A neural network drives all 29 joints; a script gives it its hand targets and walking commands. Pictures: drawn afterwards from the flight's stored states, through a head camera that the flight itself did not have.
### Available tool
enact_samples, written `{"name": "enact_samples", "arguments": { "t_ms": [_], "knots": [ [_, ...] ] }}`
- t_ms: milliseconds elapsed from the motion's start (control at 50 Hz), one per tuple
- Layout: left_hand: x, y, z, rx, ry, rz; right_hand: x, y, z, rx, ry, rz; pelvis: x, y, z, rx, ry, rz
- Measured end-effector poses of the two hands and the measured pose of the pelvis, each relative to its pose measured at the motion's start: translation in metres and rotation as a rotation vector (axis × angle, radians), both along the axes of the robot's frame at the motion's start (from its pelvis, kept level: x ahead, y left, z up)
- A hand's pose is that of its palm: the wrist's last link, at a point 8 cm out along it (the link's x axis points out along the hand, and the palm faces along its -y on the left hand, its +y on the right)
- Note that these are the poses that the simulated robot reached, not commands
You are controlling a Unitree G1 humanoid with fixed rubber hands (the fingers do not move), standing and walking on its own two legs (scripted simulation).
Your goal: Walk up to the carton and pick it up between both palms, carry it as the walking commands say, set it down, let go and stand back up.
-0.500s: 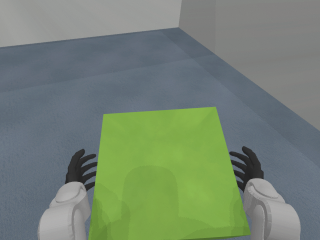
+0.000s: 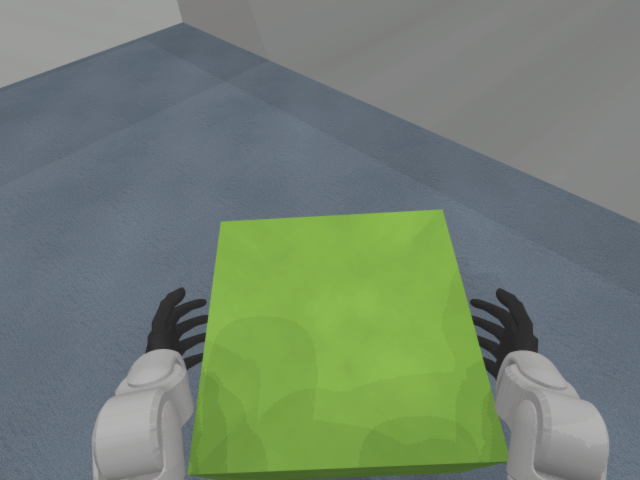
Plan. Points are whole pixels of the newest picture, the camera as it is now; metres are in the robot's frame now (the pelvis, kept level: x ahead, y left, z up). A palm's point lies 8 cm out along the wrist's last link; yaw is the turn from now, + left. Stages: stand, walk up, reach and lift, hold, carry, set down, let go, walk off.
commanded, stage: carry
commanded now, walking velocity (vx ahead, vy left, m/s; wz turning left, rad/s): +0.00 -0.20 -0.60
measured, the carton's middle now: (338, 344) +0.30 -0.02 +0.00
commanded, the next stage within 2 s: none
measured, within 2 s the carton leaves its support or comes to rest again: neither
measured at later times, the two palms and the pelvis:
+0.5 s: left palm (344, 357) +0.22 -0.02 +0.12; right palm out of the picture +0.10 -0.37 +0.14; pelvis -0.06 -0.12 +0.03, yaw -19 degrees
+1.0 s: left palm out of the picture +0.12 -0.25 +0.08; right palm out of the picture -0.09 -0.55 +0.11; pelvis -0.18 -0.27 +0.01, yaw -35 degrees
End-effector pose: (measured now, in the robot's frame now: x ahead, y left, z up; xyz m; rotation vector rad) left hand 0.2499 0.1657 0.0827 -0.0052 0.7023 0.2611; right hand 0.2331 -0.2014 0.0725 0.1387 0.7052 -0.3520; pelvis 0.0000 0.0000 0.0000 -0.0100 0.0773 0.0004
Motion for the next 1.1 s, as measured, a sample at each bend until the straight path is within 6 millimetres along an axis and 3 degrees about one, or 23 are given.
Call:
{"name": "enact_samples", "arguments": {
  "t_ms": [100,260,400,480,560,640,700,760,820,980,1100],
  "knots": [
    [-0.012,-0.031,-0.006,-0.016,0.021,-0.022,-0.027,-0.030,0.001,-0.019,0.016,-0.027,-0.011,-0.027,0.006,0.009,-0.002,-0.062],
    [-0.023,-0.073,0.003,-0.108,-0.071,-0.054,-0.050,-0.069,0.040,-0.120,-0.074,-0.053,-0.024,-0.063,0.007,0.005,-0.015,-0.144],
    [-0.025,-0.128,0.032,-0.125,-0.065,-0.171,-0.096,-0.116,0.065,-0.128,-0.065,-0.167,-0.042,-0.091,0.029,-0.056,-0.029,-0.251],
    [-0.025,-0.173,0.040,-0.118,-0.082,-0.237,-0.123,-0.154,0.072,-0.136,-0.076,-0.240,-0.057,-0.116,0.031,-0.089,-0.026,-0.307],
    [-0.032,-0.229,0.039,-0.098,-0.092,-0.298,-0.154,-0.202,0.066,-0.133,-0.081,-0.306,-0.075,-0.152,0.024,-0.087,-0.017,-0.367],
    [-0.048,-0.295,0.026,-0.069,-0.100,-0.358,-0.189,-0.259,0.040,-0.105,-0.088,-0.365,-0.095,-0.198,0.003,-0.048,-0.014,-0.420],
    [-0.064,-0.337,0.012,-0.025,-0.048,-0.435,-0.220,-0.294,0.015,-0.047,-0.040,-0.424,-0.111,-0.218,-0.001,-0.029,-0.008,-0.444],
    [-0.081,-0.359,0.000,0.005,0.018,-0.466,-0.249,-0.309,0.000,0.005,0.017,-0.470,-0.126,-0.231,0.005,-0.005,-0.011,-0.474],
    [-0.096,-0.375,-0.005,-0.008,0.028,-0.487,-0.272,-0.320,0.000,-0.015,0.030,-0.491,-0.141,-0.242,0.007,0.001,-0.014,-0.513],
    [-0.127,-0.410,0.001,-0.114,-0.047,-0.528,-0.314,-0.347,0.034,-0.125,-0.042,-0.524,-0.172,-0.268,0.005,-0.013,-0.016,-0.594],
    [-0.151,-0.442,0.025,-0.133,-0.034,-0.601,-0.362,-0.362,0.058,-0.137,-0.028,-0.595,-0.196,-0.282,0.025,-0.039,-0.021,-0.671]
  ]
}}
